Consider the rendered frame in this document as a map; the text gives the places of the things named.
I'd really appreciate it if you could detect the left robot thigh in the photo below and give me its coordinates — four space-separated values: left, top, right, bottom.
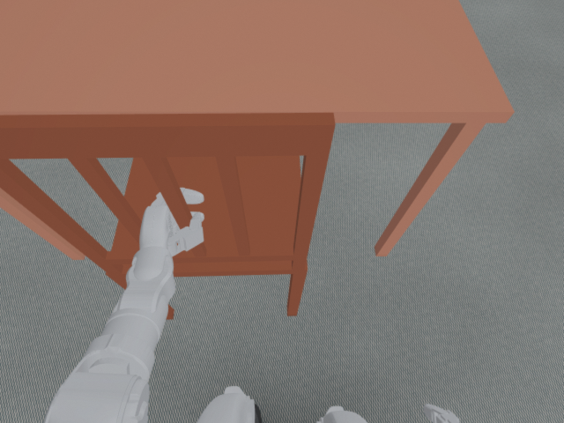
197 393 255 423

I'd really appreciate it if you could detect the robot left forearm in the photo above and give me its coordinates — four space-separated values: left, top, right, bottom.
43 247 175 423

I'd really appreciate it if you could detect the table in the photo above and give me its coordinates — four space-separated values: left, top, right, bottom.
0 0 515 260

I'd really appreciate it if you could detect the left robot shin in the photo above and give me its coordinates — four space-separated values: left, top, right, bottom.
224 386 246 396

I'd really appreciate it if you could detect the robot left upper arm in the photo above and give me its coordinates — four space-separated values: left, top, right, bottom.
48 372 150 423

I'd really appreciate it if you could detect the chair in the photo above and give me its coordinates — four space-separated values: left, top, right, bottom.
0 113 336 320

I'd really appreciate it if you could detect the right robot hand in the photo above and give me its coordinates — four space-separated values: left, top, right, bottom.
424 404 459 423

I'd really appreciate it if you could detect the left robot hand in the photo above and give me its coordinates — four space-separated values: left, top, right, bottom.
139 188 204 256

